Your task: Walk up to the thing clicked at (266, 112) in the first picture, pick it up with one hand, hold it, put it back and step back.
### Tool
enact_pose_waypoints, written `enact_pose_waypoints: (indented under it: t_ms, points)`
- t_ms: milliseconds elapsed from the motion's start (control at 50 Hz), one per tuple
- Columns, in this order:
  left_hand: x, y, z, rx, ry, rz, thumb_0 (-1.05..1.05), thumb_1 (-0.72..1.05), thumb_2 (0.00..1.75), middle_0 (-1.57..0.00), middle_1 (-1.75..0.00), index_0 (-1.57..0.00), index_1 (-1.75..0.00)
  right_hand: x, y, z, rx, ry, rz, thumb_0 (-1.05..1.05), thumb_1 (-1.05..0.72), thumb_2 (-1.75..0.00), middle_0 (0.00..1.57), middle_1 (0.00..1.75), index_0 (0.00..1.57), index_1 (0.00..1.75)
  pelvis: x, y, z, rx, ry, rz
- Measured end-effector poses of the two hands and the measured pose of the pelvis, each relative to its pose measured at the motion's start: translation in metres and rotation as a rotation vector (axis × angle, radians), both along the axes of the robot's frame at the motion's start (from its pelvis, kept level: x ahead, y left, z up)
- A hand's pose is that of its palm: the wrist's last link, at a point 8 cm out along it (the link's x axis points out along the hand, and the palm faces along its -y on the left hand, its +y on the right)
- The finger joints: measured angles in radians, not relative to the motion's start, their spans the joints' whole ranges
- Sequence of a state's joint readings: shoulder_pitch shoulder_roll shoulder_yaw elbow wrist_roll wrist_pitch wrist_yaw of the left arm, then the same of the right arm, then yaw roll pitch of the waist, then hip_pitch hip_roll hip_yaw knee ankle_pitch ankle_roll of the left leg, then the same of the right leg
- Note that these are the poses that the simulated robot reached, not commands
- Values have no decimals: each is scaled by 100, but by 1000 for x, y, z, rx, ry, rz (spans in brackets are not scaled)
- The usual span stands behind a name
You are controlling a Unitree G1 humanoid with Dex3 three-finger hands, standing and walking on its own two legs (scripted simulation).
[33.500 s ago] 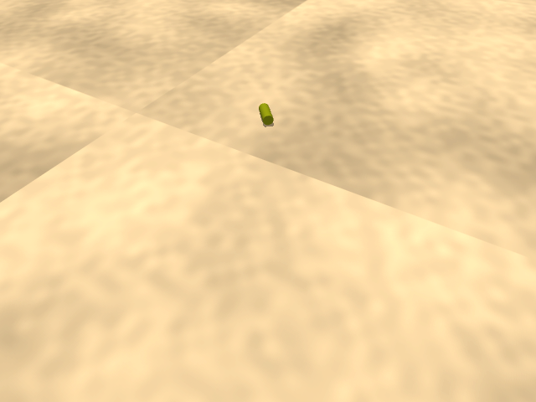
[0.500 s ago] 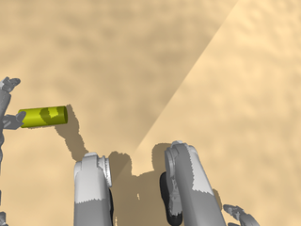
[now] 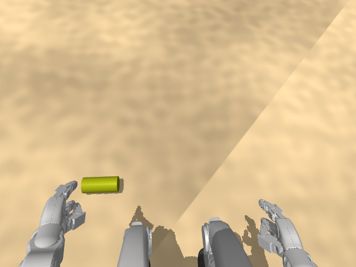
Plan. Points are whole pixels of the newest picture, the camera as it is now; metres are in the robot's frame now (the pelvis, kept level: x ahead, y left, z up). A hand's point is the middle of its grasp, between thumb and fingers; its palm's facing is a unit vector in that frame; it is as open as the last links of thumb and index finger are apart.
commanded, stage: home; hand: left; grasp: from above
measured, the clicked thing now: (101, 184) +0.49 +0.31 -0.57
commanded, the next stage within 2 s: none
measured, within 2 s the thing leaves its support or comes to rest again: neither
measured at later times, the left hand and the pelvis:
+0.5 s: hand (73, 242) +0.21 +0.18 +0.07, palm faces +0.09 -0.98 -0.20, open 7.4 cm; pelvis +0.05 -0.01 +0.11, yaw +2 degrees
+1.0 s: hand (70, 241) +0.21 +0.18 +0.06, palm faces +0.09 -0.98 -0.19, open 7.4 cm; pelvis +0.05 +0.00 +0.11, yaw +2 degrees
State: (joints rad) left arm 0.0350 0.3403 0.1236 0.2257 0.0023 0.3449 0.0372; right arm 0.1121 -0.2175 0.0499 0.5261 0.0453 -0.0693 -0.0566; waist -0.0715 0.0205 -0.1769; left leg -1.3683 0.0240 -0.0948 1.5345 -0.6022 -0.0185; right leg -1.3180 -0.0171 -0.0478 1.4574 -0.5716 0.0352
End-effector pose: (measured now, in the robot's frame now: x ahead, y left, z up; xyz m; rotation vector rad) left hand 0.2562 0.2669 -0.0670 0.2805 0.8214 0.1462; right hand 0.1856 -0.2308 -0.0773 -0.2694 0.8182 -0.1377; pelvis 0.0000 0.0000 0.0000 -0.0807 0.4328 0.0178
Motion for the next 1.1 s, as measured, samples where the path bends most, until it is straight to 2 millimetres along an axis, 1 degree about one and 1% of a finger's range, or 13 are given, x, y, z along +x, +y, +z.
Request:
enact_pose_waypoints:
  t_ms: [140, 260, 360, 440, 540, 620, 700, 800, 1100]
  points:
    - [-23, -18, 56, -74, 20, 69, 1, 90, 90, -20, -31, -21, -30, -14, -4, 47, -12, -21, -55, 1, -91, -90, 21, 30, 21, 30, 16, -5, 47, 11, -80, 10]
    - [-40, -31, 103, -96, 17, 74, 1, 91, 90, -20, -31, -20, -30, -19, -13, 84, -32, -65, -98, 1, -91, -90, 21, 30, 21, 30, 31, -7, 80, 20, -148, 16]
    - [-53, -39, 136, -103, -4, 69, 1, 91, 90, -20, -31, -20, -30, -11, -18, 110, -44, -129, -113, 1, -91, -90, 21, 30, 20, 30, 42, -7, 99, 27, -194, 17]
    - [-63, -42, 153, -106, -17, 69, 1, 91, 90, -20, -31, -20, -30, 2, -18, 124, -45, -190, -102, 1, -91, -90, 20, 30, 20, 30, 48, -7, 108, 30, -224, 21]
    - [-71, -42, 161, -108, -18, 74, 1, 91, 90, -20, -31, -20, -30, 22, -14, 135, -40, -258, -66, 1, -91, -90, 20, 30, 20, 30, 50, -8, 112, 36, -247, 27]
    - [-75, -41, 158, -113, -6, 83, 1, 91, 90, -20, -30, -20, -30, 34, -9, 140, -37, -290, -31, 1, -91, -90, 21, 30, 20, 30, 49, -8, 112, 39, -256, 31]
    - [-75, -40, 156, -116, -1, 85, 1, 91, 90, -20, -30, -20, -30, 39, -6, 142, -37, -299, -10, 1, -91, -90, 21, 30, 21, 30, 50, -8, 112, 39, -258, 32]
    - [-73, -39, 155, -116, -7, 80, 1, 91, 90, -20, -30, -20, -30, 38, -5, 139, -38, -282, -6, 1, -90, -90, 21, 30, 21, 30, 51, -7, 112, 37, -260, 33]
    - [-65, -36, 157, -111, -12, 60, 1, 91, 90, -20, -30, -20, -30, 18, -6, 132, -44, -226, -48, 1, -90, -90, 21, 30, 21, 30, 53, -3, 112, 33, -262, 23]
